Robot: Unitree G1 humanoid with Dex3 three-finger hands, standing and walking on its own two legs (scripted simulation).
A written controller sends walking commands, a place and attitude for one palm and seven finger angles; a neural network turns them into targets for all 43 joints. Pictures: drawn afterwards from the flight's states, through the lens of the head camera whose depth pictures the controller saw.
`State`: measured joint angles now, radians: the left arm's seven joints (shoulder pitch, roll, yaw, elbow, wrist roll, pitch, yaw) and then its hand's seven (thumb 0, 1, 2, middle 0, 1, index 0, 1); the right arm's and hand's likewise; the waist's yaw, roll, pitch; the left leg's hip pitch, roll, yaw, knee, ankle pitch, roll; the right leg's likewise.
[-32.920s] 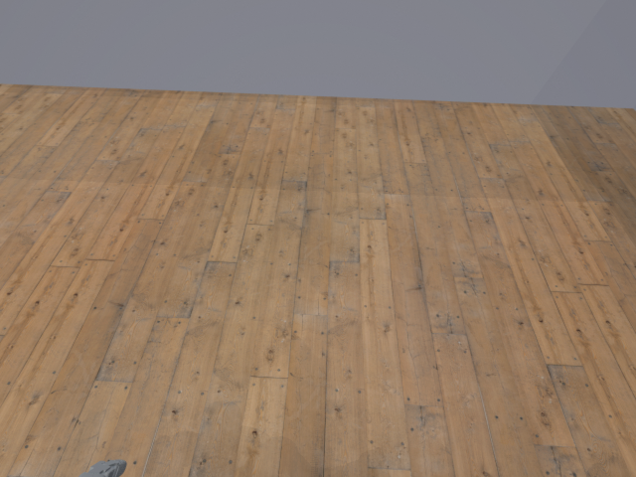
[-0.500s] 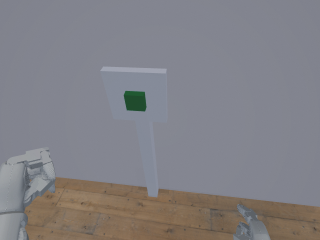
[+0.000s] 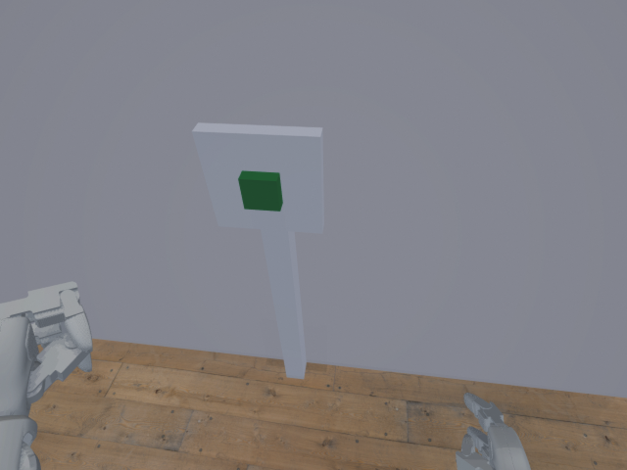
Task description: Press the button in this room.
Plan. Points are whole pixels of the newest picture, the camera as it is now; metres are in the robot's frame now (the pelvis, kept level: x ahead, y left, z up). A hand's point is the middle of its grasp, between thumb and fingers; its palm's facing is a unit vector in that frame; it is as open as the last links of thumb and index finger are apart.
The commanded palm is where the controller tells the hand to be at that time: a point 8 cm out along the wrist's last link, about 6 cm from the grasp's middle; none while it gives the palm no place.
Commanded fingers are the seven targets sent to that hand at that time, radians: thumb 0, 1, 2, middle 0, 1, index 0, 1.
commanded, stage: step back with the hand held close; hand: left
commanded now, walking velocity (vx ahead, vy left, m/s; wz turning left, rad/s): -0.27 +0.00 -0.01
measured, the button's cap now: (261, 190) +0.55 +0.16 +0.06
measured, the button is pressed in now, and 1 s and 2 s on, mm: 0 0 0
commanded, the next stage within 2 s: stop stepping back and stand still in 1.26 s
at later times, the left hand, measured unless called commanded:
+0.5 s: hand (46, 394) +0.14 +0.26 +0.15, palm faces +0.33 -0.81 -0.48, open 3.1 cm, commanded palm +0.08 +0.30 +0.17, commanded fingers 0.00 0.90 0.90 -1.30 -1.50 -1.30 -1.50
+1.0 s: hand out of the picture +0.08 +0.26 +0.16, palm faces +0.31 -0.83 -0.46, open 3.1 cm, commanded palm +0.01 +0.30 +0.17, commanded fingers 0.00 0.90 0.90 -1.30 -1.50 -1.30 -1.50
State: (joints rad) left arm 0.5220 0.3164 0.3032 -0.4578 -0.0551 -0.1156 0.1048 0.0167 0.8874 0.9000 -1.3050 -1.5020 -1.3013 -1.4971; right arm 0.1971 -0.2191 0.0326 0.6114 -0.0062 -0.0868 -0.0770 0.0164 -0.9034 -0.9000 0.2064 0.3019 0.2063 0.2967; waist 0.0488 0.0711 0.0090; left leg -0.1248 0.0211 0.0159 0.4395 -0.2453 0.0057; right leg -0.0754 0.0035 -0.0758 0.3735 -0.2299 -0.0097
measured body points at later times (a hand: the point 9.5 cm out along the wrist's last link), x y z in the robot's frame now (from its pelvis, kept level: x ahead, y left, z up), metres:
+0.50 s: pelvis -0.05 +0.02 -0.01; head -0.03 +0.02 +0.44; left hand +0.11 +0.30 +0.18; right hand +0.13 -0.22 -0.08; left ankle +0.00 +0.11 -0.74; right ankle -0.01 -0.11 -0.74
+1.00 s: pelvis -0.12 +0.02 -0.01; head -0.08 +0.05 +0.44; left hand +0.05 +0.30 +0.18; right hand +0.06 -0.19 -0.09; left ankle +0.00 +0.11 -0.74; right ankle -0.22 -0.09 -0.74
